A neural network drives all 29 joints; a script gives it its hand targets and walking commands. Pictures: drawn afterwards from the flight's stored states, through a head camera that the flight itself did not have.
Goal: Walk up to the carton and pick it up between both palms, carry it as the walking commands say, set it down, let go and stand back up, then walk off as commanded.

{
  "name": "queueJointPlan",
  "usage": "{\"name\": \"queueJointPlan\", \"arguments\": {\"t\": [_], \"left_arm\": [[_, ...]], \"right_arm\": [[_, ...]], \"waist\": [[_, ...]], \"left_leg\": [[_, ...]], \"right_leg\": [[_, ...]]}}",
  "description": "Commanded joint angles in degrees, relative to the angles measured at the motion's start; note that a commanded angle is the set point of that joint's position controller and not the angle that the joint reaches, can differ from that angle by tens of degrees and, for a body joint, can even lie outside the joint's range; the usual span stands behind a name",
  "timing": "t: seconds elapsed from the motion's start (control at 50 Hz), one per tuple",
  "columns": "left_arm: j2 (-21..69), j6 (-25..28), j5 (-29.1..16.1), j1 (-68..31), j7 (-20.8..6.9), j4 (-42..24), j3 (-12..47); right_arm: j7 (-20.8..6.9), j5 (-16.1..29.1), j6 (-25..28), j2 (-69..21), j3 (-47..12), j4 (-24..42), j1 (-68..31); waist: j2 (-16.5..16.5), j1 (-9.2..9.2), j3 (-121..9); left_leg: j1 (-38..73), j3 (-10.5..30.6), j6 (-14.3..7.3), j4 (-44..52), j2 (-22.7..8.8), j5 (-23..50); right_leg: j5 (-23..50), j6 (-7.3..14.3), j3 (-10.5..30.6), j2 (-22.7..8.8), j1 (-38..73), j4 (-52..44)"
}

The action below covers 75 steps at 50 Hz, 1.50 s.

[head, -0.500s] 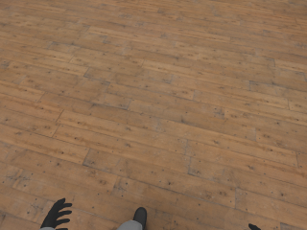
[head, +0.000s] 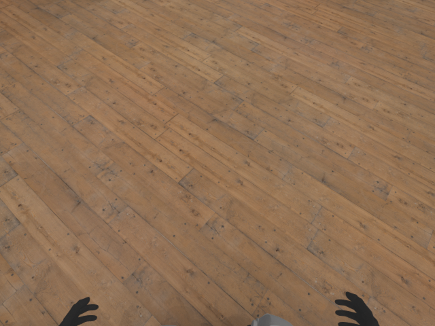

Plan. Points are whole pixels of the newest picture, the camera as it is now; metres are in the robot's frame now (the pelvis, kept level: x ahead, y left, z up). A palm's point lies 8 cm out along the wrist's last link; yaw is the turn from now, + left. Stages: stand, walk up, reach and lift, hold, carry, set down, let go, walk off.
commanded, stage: walk off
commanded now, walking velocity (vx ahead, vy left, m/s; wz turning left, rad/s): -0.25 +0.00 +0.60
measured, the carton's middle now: out of the picture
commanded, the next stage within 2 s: stand in 0.62 s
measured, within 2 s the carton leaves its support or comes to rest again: neither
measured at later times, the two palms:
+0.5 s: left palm out of the picture -0.08 +0.32 -0.10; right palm out of the picture -0.01 -0.23 -0.08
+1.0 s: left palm out of the picture -0.27 +0.27 -0.09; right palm out of the picture -0.04 -0.19 -0.12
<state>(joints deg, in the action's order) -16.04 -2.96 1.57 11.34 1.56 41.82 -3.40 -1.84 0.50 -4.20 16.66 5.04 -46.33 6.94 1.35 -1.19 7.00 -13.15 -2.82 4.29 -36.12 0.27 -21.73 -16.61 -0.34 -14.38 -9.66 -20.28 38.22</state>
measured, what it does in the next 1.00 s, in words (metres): walks backwards, turning left: right foot, then left foot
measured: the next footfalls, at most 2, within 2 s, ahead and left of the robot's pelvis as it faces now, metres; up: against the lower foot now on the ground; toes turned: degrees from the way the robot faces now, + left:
right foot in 0.64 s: -0.17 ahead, -0.10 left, +0.00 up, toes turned +19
left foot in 1.00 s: -0.34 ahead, +0.11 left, +0.00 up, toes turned +25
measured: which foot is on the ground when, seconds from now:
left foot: down 0.00-0.62, up 0.64-0.98, down 1.00-1.00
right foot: down 0.00-0.00, up 0.02-0.62, down 0.64-1.00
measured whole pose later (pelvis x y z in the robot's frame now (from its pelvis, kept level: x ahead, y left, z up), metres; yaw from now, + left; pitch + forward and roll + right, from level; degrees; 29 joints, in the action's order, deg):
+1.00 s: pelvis -0.24 +0.00 +0.01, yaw +26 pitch +2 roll +1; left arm -12.8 -1.1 1.0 11.9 1.2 44.4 -1.9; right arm -0.2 -0.8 -3.3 15.3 4.4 -49.5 10.4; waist -0.7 -1.7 2.2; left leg -8.5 1.5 4.3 -26.3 0.1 -17.1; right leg -18.6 -0.5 -5.5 -4.8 -16.8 33.3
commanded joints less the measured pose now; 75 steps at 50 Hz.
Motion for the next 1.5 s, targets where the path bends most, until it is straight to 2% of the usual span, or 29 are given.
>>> {"name": "queueJointPlan", "arguments": {"t": [0.0,0.02,0.04,0.06,0.1,0.14,0.28,0.36,0.44,0.54,0.56,0.58,0.6,0.62,0.64,0.66,0.7,0.74,0.86,0.9,0.94,0.98,1.0,1.02,1.04,1.1,1.22,1.32,1.48], "left_arm": [[-3.35,-0.41,-1.08,-2.53,-0.48,-5.98,-1.73],[-2.16,-1.36,-0.73,-6.14,-0.08,-6.58,-0.95],[-1.10,-1.95,-0.97,-5.91,0.04,-6.28,-0.48],[-4.09,-2.42,-1.02,-4.00,-0.43,-3.81,-1.34],[-5.75,-3.09,-0.08,1.86,-0.91,-0.75,-2.51],[-5.59,-2.79,0.07,2.86,-0.89,-0.88,-2.30],[-4.25,-3.62,-0.48,-0.41,-0.81,-1.92,-2.01],[-5.49,-3.39,-1.31,-1.82,-0.30,-1.96,-2.49],[-4.99,-3.21,-2.05,0.57,0.21,-0.95,-2.72],[-4.63,-2.53,-2.96,10.11,1.43,2.42,-3.20],[-5.57,-2.24,-2.85,14.68,2.06,4.14,-3.62],[-7.83,-2.04,-2.30,18.59,2.84,5.03,-4.42],[-13.16,-1.75,-1.77,9.29,3.24,1.54,-4.99],[-9.43,-1.09,1.16,-4.95,2.88,-4.41,-3.24],[-6.02,-0.14,0.81,-9.18,2.72,-6.26,-1.87],[-7.52,0.59,0.69,-15.00,2.56,-7.35,-1.95],[-4.96,1.52,0.49,-17.01,1.70,-6.73,-1.03],[-4.50,1.39,0.43,-8.32,1.00,-5.25,-0.71],[-7.58,1.64,-0.60,10.81,0.60,1.88,-1.28],[-10.14,1.74,-0.38,9.48,0.26,2.83,-2.13],[-9.67,1.86,-0.72,7.28,-0.15,2.73,-2.40],[-6.44,3.03,-1.04,7.64,-0.60,1.95,-1.89],[-3.31,3.52,-1.42,6.18,-1.05,1.57,-0.81],[-0.34,3.62,-1.55,3.40,-1.58,1.16,0.46],[1.40,3.41,-0.88,2.02,-1.84,1.07,1.31],[-2.89,2.68,0.40,0.57,-2.45,2.61,0.32],[-3.34,3.18,-0.03,7.54,-1.44,7.98,0.38],[-3.28,3.28,-0.38,6.90,-1.03,9.62,0.32],[-2.23,3.46,-0.67,6.41,-0.40,12.35,0.52]], "right_arm": [[0.64,-2.42,1.49,17.47,3.70,1.40,9.70],[1.00,-1.92,1.44,14.73,3.02,0.98,10.33],[1.43,-1.39,1.36,13.50,3.03,2.13,6.03],[1.55,-1.08,1.12,9.73,1.89,3.20,2.75],[2.01,-1.81,1.13,8.18,0.88,3.99,0.26],[1.90,-1.77,1.75,9.91,0.92,3.36,2.95],[1.97,-0.38,2.11,9.80,0.80,2.26,6.97],[1.92,-0.90,2.39,9.70,0.98,2.18,9.79],[1.54,-1.59,1.93,10.35,1.49,3.24,7.72],[1.48,-2.33,0.77,10.07,2.49,4.25,2.22],[1.78,-2.27,0.79,9.35,2.52,4.62,0.66],[1.85,-1.70,1.21,7.23,1.98,5.20,0.72],[1.78,-0.74,1.21,2.02,1.59,3.81,6.72],[1.84,-2.87,0.53,6.08,3.31,2.29,8.72],[1.64,-4.50,0.29,4.25,3.50,-0.21,13.43],[1.56,-3.36,0.25,4.87,3.85,-1.07,14.63],[0.15,-3.02,-0.09,6.96,4.45,-0.07,11.77],[-0.22,-3.12,-0.29,5.19,3.07,0.33,8.72],[0.45,-1.11,0.61,1.54,0.10,2.59,-0.92],[1.48,-1.30,0.89,1.16,-0.27,0.94,1.56],[2.47,-1.10,1.84,2.76,-0.02,-2.50,8.51],[3.20,-1.89,2.69,8.16,1.31,-4.91,12.39],[3.48,-1.77,3.10,7.84,0.86,-4.92,12.09],[3.31,-0.74,3.19,4.96,-0.49,-4.44,8.92],[2.93,-0.74,3.38,5.11,-0.10,-3.66,5.43],[3.29,-1.61,3.23,3.58,-0.83,-3.22,1.66],[3.16,-1.12,4.07,2.44,-1.50,-7.14,5.93],[3.19,-1.33,4.37,2.25,-1.73,-9.62,6.74],[3.59,-1.25,4.72,1.34,-2.26,-13.49,8.68]], "waist": [[-22.23,5.71,-9.27],[-15.89,6.49,-8.15],[-16.68,4.92,-5.32],[-10.58,3.28,-3.23],[-8.94,0.49,-6.00],[-7.73,0.88,-10.50],[-15.25,2.67,-8.27],[-13.85,4.09,-9.97],[-12.62,2.97,-11.20],[-18.43,-0.98,-10.12],[-14.66,-3.47,-10.74],[-7.06,-6.02,-10.50],[21.90,-1.73,-11.84],[14.58,3.83,-4.18],[4.48,8.44,-3.68],[1.12,10.13,-5.52],[2.70,9.26,-3.66],[6.88,3.44,-6.18],[13.62,-5.94,-6.28],[12.76,-4.60,-8.35],[5.71,-0.85,-10.26],[-4.59,0.53,-14.94],[-6.38,1.13,-15.92],[-3.84,0.03,-14.08],[-10.00,0.20,-12.20],[-12.68,0.59,-4.41],[-2.54,0.08,-5.15],[0.25,-0.08,-4.11],[-1.10,-0.27,-5.13]], "left_leg": [[10.55,28.60,-11.70,14.87,-26.30,54.97],[1.81,22.80,-15.34,15.87,-24.80,52.49],[-2.92,21.41,-15.01,17.56,-21.97,41.94],[-3.18,17.77,-12.06,17.67,-16.97,32.93],[0.35,15.42,-8.76,15.39,-12.32,35.44],[5.88,15.79,-7.75,14.69,-11.22,35.73],[5.60,22.87,-4.94,19.05,-8.90,21.64],[7.63,29.17,-5.74,21.10,-9.35,16.69],[2.05,32.54,-5.51,26.38,-8.29,3.20],[-7.88,28.98,1.90,34.96,-2.57,0.32],[-9.94,26.63,4.29,32.54,-0.29,-0.01],[-13.87,20.28,8.54,23.50,6.11,-1.46],[-14.72,12.23,5.04,-11.73,11.81,-10.03],[-22.90,10.54,3.47,-31.45,8.42,-10.92],[-22.30,9.07,1.58,-37.89,8.12,-8.29],[-18.54,9.13,-0.05,-41.66,8.58,-4.92],[-10.88,8.85,0.03,-49.53,6.20,2.92],[-15.18,8.04,0.12,-46.45,5.52,3.30],[-15.02,3.19,2.68,-2.89,2.59,-8.17],[-8.62,-1.15,2.24,9.25,3.40,-6.59],[4.52,1.59,0.69,20.41,0.83,14.28],[19.19,12.17,-3.85,13.26,-9.47,42.83],[22.94,14.76,-6.24,11.66,-14.79,50.81],[16.85,9.55,-6.39,11.74,-13.15,46.55],[10.37,11.40,-6.52,13.78,-12.09,35.41],[3.53,9.75,-5.59,18.25,-8.35,21.96],[4.38,8.69,-5.39,17.03,-5.80,17.94],[3.25,7.93,-5.34,17.30,-4.77,16.86],[3.01,7.02,-4.86,17.35,-4.41,19.13]], "right_leg": [[-22.97,-2.50,8.62,4.46,-17.08,23.67],[-20.25,-1.71,13.15,2.41,-11.27,28.94],[-17.22,-1.66,14.14,2.78,-11.38,30.66],[-12.49,-1.66,14.81,3.03,-11.94,32.78],[-7.85,-1.49,14.26,4.95,-13.00,36.57],[-4.81,-1.94,14.24,6.05,-13.77,37.43],[-2.53,-4.37,16.47,7.98,-13.45,31.12],[-5.24,-4.95,17.57,9.65,-9.59,22.23],[-8.96,-3.75,16.87,12.29,-0.78,13.24],[-12.29,-0.10,10.97,17.81,18.34,-10.49],[-7.53,1.37,9.75,17.36,23.75,-19.01],[-7.98,4.21,12.56,12.38,28.32,-28.67],[-13.22,8.55,34.72,-8.94,18.02,-30.39],[-2.55,12.79,35.82,-17.70,5.45,-29.35],[-4.67,10.09,33.49,-16.02,-0.82,-29.90],[-8.06,7.34,26.19,-11.46,-5.76,-29.83],[2.54,4.61,15.68,-2.90,-12.06,-23.65],[0.59,5.13,15.28,-0.04,-2.84,-21.45],[19.47,8.19,20.95,-3.78,19.65,-14.80],[33.50,7.77,20.15,-4.23,22.29,-10.40],[41.11,4.59,16.94,-2.11,16.60,-5.54],[25.31,0.19,13.68,1.53,3.80,-2.95],[11.72,-1.35,11.41,3.17,-1.45,-3.11],[2.66,-1.16,10.11,3.16,2.34,-8.69],[3.95,-1.42,9.83,3.85,5.80,-9.83],[9.09,-1.31,9.68,3.64,6.64,-9.58],[11.12,-1.12,11.30,2.46,9.86,-13.91],[9.44,-0.77,11.96,2.05,10.55,-15.49],[11.97,-0.15,12.41,1.67,13.36,-15.92]]}}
